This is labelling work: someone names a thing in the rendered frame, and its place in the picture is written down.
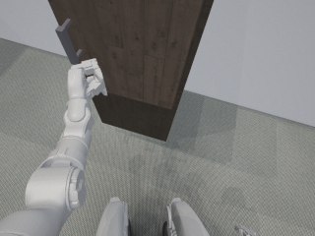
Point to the cupboard door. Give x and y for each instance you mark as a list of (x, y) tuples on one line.
[(140, 46)]

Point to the left robot upper arm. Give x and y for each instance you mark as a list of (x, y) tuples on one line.
[(52, 194)]

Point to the handle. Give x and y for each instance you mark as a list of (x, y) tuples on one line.
[(67, 43)]

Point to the robot right hand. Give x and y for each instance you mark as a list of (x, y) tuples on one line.
[(244, 231)]

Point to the robot left hand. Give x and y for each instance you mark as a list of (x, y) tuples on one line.
[(78, 86)]

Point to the left robot thigh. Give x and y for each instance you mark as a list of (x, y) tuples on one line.
[(113, 220)]

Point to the robot right shin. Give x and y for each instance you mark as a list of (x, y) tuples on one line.
[(169, 231)]

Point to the left robot forearm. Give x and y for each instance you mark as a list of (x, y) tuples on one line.
[(74, 143)]

